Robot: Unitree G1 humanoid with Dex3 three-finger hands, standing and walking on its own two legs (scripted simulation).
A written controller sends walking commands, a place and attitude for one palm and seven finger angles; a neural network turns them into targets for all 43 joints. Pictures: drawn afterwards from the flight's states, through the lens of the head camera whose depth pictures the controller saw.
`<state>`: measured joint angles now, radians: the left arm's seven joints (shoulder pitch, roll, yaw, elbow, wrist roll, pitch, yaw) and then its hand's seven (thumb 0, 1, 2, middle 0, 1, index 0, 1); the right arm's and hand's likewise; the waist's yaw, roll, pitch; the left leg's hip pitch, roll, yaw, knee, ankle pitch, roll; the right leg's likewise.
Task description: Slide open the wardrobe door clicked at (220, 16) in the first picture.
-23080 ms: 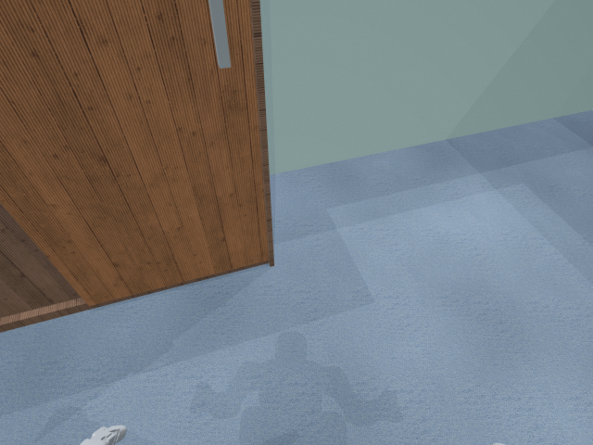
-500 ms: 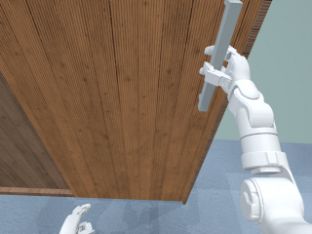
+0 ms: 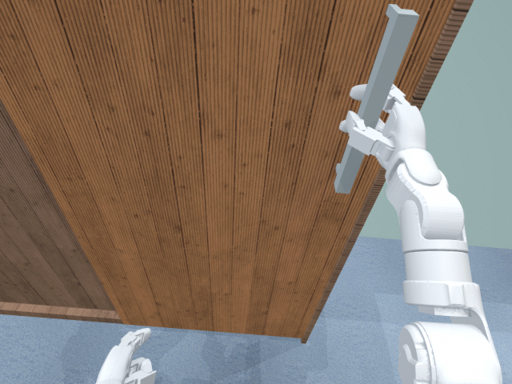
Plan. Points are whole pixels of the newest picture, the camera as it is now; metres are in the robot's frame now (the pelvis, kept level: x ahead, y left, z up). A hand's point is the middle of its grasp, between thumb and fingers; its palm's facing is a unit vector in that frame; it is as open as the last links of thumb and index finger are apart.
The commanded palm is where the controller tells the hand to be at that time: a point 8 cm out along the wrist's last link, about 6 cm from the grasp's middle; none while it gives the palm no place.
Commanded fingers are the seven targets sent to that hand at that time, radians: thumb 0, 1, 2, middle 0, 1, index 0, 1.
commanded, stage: tug the door sideways, standing still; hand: right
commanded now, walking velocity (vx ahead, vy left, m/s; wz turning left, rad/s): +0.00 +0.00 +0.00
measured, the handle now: (363, 111) +0.46 -0.12 +0.25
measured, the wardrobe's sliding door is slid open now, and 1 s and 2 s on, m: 0.00 0.06 0.22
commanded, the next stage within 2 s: step sideways, sliding the door along in 0.80 s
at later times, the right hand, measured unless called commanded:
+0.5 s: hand (351, 131) +0.40 -0.09 +0.24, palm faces +0.04 +1.00 -0.05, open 6.0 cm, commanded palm +0.38 -0.09 +0.24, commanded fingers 0.00 -0.90 -0.90 0.45 1.40 0.45 1.40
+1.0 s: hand (317, 131) +0.40 -0.04 +0.24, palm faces -0.05 +0.99 -0.09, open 6.3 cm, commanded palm +0.39 -0.08 +0.24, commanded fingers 0.00 -0.90 -0.90 0.45 1.40 0.45 1.40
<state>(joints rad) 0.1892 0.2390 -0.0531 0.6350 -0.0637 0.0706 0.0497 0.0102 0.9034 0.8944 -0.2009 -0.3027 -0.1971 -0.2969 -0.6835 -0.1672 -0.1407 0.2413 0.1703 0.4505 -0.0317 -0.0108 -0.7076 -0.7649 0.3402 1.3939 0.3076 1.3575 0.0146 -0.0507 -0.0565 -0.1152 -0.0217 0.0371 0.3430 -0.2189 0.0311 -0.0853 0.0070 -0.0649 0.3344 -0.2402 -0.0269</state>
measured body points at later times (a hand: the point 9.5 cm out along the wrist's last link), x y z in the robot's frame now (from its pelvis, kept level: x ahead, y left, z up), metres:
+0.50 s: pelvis -0.01 +0.00 +0.00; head -0.02 +0.02 +0.45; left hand +0.18 +0.19 -0.11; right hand +0.39 -0.14 +0.25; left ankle -0.02 +0.10 -0.75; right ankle -0.04 -0.10 -0.75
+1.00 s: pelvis -0.03 +0.00 -0.01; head -0.03 +0.02 +0.44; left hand +0.12 +0.21 -0.13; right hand +0.40 -0.09 +0.24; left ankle -0.02 +0.10 -0.75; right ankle -0.04 -0.10 -0.75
